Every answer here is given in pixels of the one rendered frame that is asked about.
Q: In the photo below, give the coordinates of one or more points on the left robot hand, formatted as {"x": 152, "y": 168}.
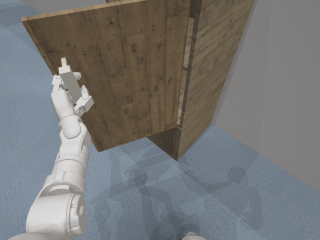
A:
{"x": 62, "y": 101}

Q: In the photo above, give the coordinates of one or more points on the handle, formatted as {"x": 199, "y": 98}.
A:
{"x": 69, "y": 80}

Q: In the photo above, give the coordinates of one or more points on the right robot shin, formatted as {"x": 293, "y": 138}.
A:
{"x": 190, "y": 234}

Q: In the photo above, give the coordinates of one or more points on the cupboard door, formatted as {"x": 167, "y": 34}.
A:
{"x": 130, "y": 55}

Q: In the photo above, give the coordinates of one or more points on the robot left forearm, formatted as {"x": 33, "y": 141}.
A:
{"x": 69, "y": 169}

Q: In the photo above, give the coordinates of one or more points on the robot left upper arm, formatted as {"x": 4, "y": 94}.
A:
{"x": 56, "y": 217}

